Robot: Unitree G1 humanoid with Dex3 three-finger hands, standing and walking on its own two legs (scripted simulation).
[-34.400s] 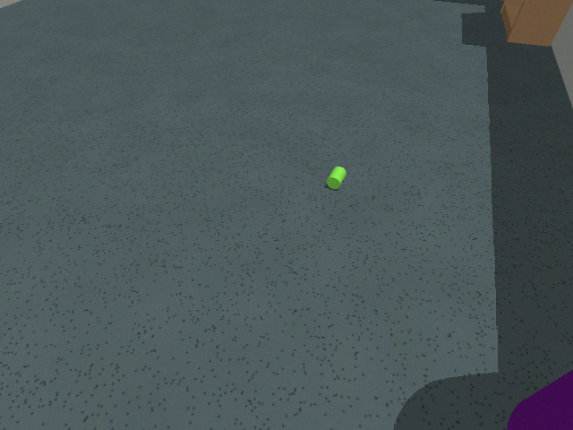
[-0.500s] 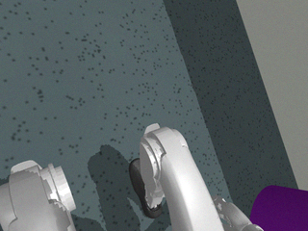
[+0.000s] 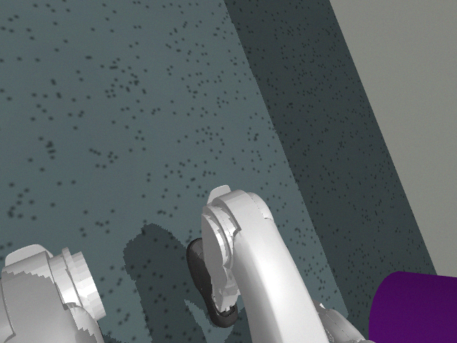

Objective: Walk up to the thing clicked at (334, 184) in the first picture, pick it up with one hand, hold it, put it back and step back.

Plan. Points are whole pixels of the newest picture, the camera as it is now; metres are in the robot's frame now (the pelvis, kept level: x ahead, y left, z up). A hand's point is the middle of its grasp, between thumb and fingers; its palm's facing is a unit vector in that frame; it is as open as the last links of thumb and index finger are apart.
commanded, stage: rest palm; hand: left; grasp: from above
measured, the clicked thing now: out of the picture +0.47 +0.38 -0.26
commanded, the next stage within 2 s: close in 0.40 s
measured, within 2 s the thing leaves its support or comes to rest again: neither
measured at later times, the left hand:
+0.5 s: hand out of the picture +0.44 +0.37 -0.23, palm faces -0.50 -0.12 -0.86, open 14.1 cm
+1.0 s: hand out of the picture +0.45 +0.36 -0.23, palm faces -0.45 -0.09 -0.89, open 13.7 cm
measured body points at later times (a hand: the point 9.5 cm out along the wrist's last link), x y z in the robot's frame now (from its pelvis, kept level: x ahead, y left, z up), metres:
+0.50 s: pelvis +0.00 +0.00 +0.00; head +0.28 +0.15 +0.33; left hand +0.47 +0.37 -0.18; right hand +0.08 -0.27 -0.04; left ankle +0.06 +0.13 -0.27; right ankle +0.12 -0.14 -0.27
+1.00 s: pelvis +0.00 +0.00 +0.00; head +0.26 +0.15 +0.33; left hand +0.47 +0.37 -0.18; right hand +0.07 -0.25 -0.05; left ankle +0.06 +0.13 -0.27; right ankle +0.12 -0.14 -0.27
